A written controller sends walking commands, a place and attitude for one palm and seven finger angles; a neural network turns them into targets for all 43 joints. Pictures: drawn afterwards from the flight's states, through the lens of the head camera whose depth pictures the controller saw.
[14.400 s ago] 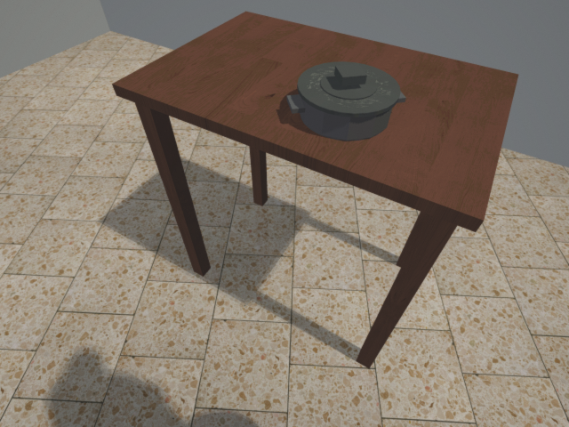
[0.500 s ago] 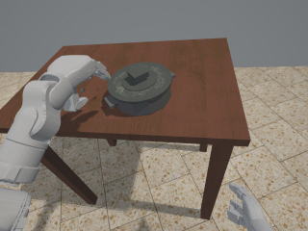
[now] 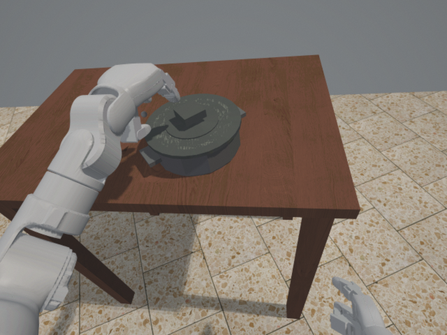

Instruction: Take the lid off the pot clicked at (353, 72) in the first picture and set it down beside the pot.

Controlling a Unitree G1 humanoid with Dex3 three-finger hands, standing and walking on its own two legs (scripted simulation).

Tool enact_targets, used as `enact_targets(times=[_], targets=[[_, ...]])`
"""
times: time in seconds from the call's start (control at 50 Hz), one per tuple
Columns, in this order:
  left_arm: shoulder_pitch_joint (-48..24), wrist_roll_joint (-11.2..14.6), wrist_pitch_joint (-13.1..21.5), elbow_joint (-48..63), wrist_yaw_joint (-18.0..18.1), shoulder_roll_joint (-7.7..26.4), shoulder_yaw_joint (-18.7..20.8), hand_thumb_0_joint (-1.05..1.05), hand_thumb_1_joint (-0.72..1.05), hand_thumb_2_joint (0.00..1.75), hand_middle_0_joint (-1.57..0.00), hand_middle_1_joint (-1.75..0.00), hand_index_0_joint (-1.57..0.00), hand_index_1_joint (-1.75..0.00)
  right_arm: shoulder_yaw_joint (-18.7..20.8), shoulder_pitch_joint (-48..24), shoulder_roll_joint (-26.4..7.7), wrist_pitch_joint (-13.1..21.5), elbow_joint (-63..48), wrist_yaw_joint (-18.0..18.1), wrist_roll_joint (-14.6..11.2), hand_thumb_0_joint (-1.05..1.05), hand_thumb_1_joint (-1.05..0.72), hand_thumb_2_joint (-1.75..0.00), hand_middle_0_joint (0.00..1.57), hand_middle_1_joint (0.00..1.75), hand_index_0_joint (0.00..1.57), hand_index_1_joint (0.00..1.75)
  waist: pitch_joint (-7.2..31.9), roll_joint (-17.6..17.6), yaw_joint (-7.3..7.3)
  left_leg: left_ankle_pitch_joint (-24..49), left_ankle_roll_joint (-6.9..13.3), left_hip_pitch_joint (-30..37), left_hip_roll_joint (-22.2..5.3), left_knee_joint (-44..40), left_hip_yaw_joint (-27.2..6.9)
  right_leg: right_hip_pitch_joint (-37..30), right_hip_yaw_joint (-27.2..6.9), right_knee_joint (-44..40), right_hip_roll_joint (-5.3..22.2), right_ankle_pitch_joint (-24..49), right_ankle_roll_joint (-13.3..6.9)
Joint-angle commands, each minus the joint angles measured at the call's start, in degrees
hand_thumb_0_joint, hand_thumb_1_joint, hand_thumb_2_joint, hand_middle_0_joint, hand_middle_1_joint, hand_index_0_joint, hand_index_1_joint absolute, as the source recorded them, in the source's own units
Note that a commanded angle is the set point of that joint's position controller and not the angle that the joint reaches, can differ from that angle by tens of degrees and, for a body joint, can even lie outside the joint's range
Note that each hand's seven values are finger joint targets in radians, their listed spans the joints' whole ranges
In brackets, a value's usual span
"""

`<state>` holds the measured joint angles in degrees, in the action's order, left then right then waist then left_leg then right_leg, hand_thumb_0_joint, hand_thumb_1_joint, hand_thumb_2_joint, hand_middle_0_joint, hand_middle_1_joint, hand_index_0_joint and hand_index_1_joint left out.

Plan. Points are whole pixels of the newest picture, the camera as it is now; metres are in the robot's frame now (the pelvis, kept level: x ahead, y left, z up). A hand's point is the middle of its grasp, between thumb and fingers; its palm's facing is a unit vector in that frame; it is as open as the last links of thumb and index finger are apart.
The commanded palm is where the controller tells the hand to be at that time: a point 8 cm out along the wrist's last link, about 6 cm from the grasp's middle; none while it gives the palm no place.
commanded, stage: move the open hand above the knob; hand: left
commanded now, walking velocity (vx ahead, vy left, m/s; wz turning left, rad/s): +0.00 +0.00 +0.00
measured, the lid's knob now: (190, 112) +0.50 +0.09 +0.16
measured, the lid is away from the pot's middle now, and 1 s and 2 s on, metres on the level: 0.00 0.00 0.00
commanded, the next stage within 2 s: lower the open fingers around the knob in 1.30 s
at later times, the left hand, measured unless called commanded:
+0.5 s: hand (170, 93) +0.46 +0.11 +0.22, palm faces -0.17 +0.00 -0.99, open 10.0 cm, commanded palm +0.44 +0.10 +0.29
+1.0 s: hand (180, 88) +0.47 +0.09 +0.23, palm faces -0.13 -0.03 -0.99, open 10.0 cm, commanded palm +0.43 +0.10 +0.29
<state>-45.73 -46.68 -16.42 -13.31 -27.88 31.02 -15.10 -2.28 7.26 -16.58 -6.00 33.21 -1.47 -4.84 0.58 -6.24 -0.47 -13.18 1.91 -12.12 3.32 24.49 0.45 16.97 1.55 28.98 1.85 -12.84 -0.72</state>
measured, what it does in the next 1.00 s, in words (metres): stands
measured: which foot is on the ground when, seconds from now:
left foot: down 0.00-1.00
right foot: down 0.00-1.00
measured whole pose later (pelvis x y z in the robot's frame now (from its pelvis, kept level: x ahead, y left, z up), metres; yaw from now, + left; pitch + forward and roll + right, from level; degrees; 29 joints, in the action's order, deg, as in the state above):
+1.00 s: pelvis +0.02 +0.01 +0.00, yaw -1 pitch +3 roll +1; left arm -60.4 -49.1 -19.3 -32.6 -24.4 22.1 -19.1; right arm -1.8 9.8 -15.7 -6.5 36.3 -1.6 -4.2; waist 2.8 -5.3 1.7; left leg -13.2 2.5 -12.1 3.5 22.2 1.5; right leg 17.7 0.4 27.4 1.8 -12.9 -0.2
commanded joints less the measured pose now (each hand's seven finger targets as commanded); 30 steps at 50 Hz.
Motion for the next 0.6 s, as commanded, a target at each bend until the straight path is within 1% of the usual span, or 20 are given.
enact_targets(times=[0.0,0.06,0.08,0.1,0.12,0.16,0.18,0.2,0.26,0.28,0.3,0.34,0.38,0.4,0.44,0.46,0.48,0.5,0.56,0.58], targets=[[-31.1,-1.9,-0.2,7.9,2.5,13.4,9.4,0.0,-0.37,1.65,-0.87,-0.08,-0.87,-0.08,1.8,-8.2,-4.3,2.6,-8.9,0.2,-0.1,0.0,-0.9,-0.9,0.2,0.3,0.2,0.3,22.1,8.3,-0.24,14.4,1.3,2.2,0.2,-2.5,-0.2,-13.1,-0.3,-2.1,-0.7,14.9,-1.2],[-32.5,-2.1,-0.9,5.0,2.6,9.0,5.6,0.0,-0.37,1.65,-0.87,-0.08,-0.87,-0.08,1.7,-8.0,-4.1,2.4,-8.1,0.3,-0.1,0.0,-0.9,-0.9,0.2,0.3,0.2,0.3,20.1,7.2,0.48,14.7,1.2,2.9,0.0,-2.5,-0.4,-10.6,0.4,-2.0,-0.9,14.3,-1.4],[-31.5,-0.6,-0.7,3.7,3.1,7.2,5.1,0.0,-0.37,1.65,-0.87,-0.08,-0.87,-0.08,2.2,-7.4,-4.7,2.4,-8.2,0.1,-0.4,0.0,-0.9,-0.9,0.2,0.3,0.2,0.3,19.6,7.7,1.06,15.0,1.4,3.3,0.1,-1.7,-0.7,-10.0,0.4,-2.4,-1.0,14.7,-1.6],[-35.0,-2.3,-1.0,5.3,3.2,10.6,6.9,0.0,-0.37,1.65,-0.87,-0.08,-0.87,-0.08,1.8,-7.5,-4.2,2.5,-7.9,0.2,0.0,0.0,-0.9,-0.9,0.2,0.3,0.2,0.3,22.6,8.3,0.43,15.0,1.2,3.5,0.1,-2.5,-0.5,-11.8,0.1,-2.1,-1.0,14.8,-1.4],[-34.3,-2.5,-1.2,3.9,3.3,11.3,7.8,0.0,-0.37,1.65,-0.87,-0.08,-0.87,-0.08,2.0,-7.7,-4.3,2.5,-8.1,0.4,0.2,0.0,-0.9,-0.9,0.2,0.3,0.2,0.3,22.5,8.4,0.14,15.0,1.4,3.0,0.1,-2.3,-0.3,-12.5,-0.2,-2.0,-0.9,15.4,-1.4],[-35.7,-2.8,-1.7,-0.3,3.3,8.4,5.0,0.0,-0.37,1.65,-0.87,-0.08,-0.87,-0.08,1.6,-7.3,-4.2,2.2,-7.2,0.5,0.0,0.0,-0.9,-0.9,0.2,0.3,0.2,0.3,20.2,8.8,0.98,14.4,1.1,2.1,-0.1,-2.7,-0.3,-10.8,0.2,-2.1,-0.8,14.8,-1.4],[-34.6,-1.5,-1.7,-1.5,3.7,7.2,5.1,0.0,-0.37,1.65,-0.87,-0.08,-0.87,-0.08,2.1,-6.4,-4.8,2.1,-7.0,0.3,-0.1,0.0,-0.9,-0.9,0.2,0.3,0.2,0.3,19.8,8.7,1.34,14.5,1.3,2.5,0.0,-2.1,-0.5,-10.4,0.4,-2.6,-1.0,15.1,-1.6],[-37.5,-2.9,-1.8,-0.1,3.8,10.8,7.4,0.0,-0.37,1.65,-0.87,-0.08,-0.87,-0.08,1.8,-6.7,-4.3,2.2,-7.0,0.5,0.2,0.0,-0.9,-0.9,0.2,0.3,0.2,0.3,22.6,9.2,0.46,14.0,1.2,2.3,0.1,-2.9,-0.2,-12.6,-0.2,-2.4,-0.8,14.9,-1.4],[-40.1,-3.3,-2.4,-5.2,3.6,5.2,2.1,0.0,-0.37,1.65,-0.87,-0.08,-0.87,-0.08,1.5,-6.5,-4.1,2.0,-6.4,0.8,0.0,0.0,-0.9,-0.9,0.2,0.3,0.2,0.3,19.4,9.0,1.87,13.3,1.1,2.0,-0.1,-3.0,-0.3,-9.4,0.4,-2.4,-0.9,13.9,-1.5],[-39.3,-1.6,-2.2,-5.7,3.9,2.6,0.9,0.0,-0.37,1.65,-0.87,-0.08,-0.87,-0.08,2.0,-5.8,-4.6,2.0,-6.7,0.6,-0.3,0.0,-0.9,-0.9,0.2,0.3,0.2,0.3,19.4,9.2,2.44,13.3,1.4,2.6,0.1,-2.5,-0.8,-8.8,0.6,-2.9,-1.1,13.9,-1.5],[-43.2,-3.3,-2.2,-4.7,4.0,7.7,4.2,0.0,-0.37,1.65,-0.87,-0.08,-0.87,-0.08,1.8,-5.8,-4.4,2.2,-6.3,0.8,0.1,0.0,-0.9,-0.9,0.2,0.3,0.2,0.3,22.6,9.0,1.66,13.1,1.2,2.8,0.0,-3.1,-0.5,-10.9,0.0,-2.5,-1.0,14.0,-1.4],[-46.6,-3.7,-2.2,-5.4,4.0,4.9,1.5,0.0,-0.37,1.65,-0.87,-0.08,-0.87,-0.08,1.7,-5.3,-3.9,2.7,-6.2,1.0,0.3,0.0,-0.9,-0.9,0.2,0.3,0.2,0.3,23.6,7.5,2.32,14.2,1.3,3.7,0.3,-2.8,-0.7,-10.6,0.0,-2.2,-1.0,15.1,-1.6],[-43.8,-2.3,-2.4,-11.4,4.3,5.2,3.0,0.0,-0.37,1.65,-0.87,-0.08,-0.87,-0.08,2.2,-3.8,-5.1,2.4,-5.2,1.1,0.2,0.0,-0.9,-0.9,0.2,0.3,0.2,0.3,21.9,9.5,2.64,13.9,1.5,2.4,0.1,-2.5,-1.0,-10.5,0.1,-2.8,-1.0,15.5,-1.6],[-48.1,-3.7,-2.3,-10.3,4.3,7.0,3.7,0.0,-0.37,1.65,-0.87,-0.08,-0.87,-0.08,1.7,-4.0,-4.4,2.7,-5.1,1.2,0.4,0.0,-0.9,-0.9,0.2,0.3,0.2,0.3,23.5,9.6,2.3,13.3,1.2,2.1,0.2,-3.4,-0.8,-11.5,-0.1,-2.5,-1.0,15.3,-1.4],[-48.4,-4.0,-2.4,-13.4,4.2,4.6,2.0,0.0,-0.37,1.65,-0.87,-0.08,-0.87,-0.08,1.9,-3.4,-4.3,2.9,-4.7,1.4,0.5,0.0,-0.9,-0.9,0.2,0.3,0.2,0.3,22.7,10.1,2.61,14.0,1.5,2.3,0.2,-3.1,-0.7,-10.7,-0.1,-2.3,-1.0,15.9,-1.5],[-49.1,-4.0,-2.6,-14.8,4.0,1.6,-0.4,0.0,-0.37,1.65,-0.87,-0.08,-0.87,-0.08,1.8,-3.0,-4.3,2.8,-4.4,1.3,0.5,0.0,-0.9,-0.9,0.2,0.3,0.2,0.3,21.4,8.9,3.18,14.1,1.4,2.5,0.3,-3.1,-0.7,-9.2,0.2,-2.4,-1.1,15.9,-1.6],[-48.9,-2.4,-2.2,-13.8,4.2,-1.0,-1.6,0.0,-0.37,1.65,-0.87,-0.08,-0.87,-0.08,2.5,-2.4,-4.7,2.8,-4.6,1.0,0.3,0.0,-0.9,-0.9,0.2,0.3,0.2,0.3,22.5,7.8,3.62,15.6,1.4,3.8,0.3,-2.7,-1.1,-9.1,0.4,-2.7,-1.1,16.6,-1.7],[-51.7,-3.8,-2.0,-11.4,4.3,2.8,1.1,0.0,-0.37,1.65,-0.87,-0.08,-0.87,-0.08,2.2,-2.3,-4.2,3.3,-4.7,0.9,0.7,0.0,-0.9,-0.9,0.2,0.3,0.2,0.3,26.1,7.8,2.78,17.5,1.3,4.8,0.3,-2.7,-1.4,-11.1,-0.2,-2.0,-1.2,18.3,-1.7],[-50.8,-4.4,-2.7,-18.6,4.4,2.0,1.0,0.0,-0.37,1.65,-0.87,-0.08,-0.87,-0.08,2.2,-1.1,-4.6,2.9,-3.4,1.0,0.9,0.0,-0.9,-0.9,0.2,0.3,0.2,0.3,23.2,10.5,3.07,17.1,1.4,2.7,0.2,-3.0,-1.0,-10.3,0.2,-2.1,-1.2,18.7,-1.7],[-47.8,-3.0,-2.7,-20.2,4.8,1.2,1.5,0.0,-0.37,1.65,-0.87,-0.08,-0.87,-0.08,2.7,-0.4,-5.4,2.6,-3.3,1.0,0.8,0.0,-0.9,-0.9,0.2,0.3,0.2,0.3,22.5,10.0,3.05,17.0,1.5,2.4,0.1,-3.0,-1.0,-10.2,0.3,-2.7,-1.2,18.7,-1.7]])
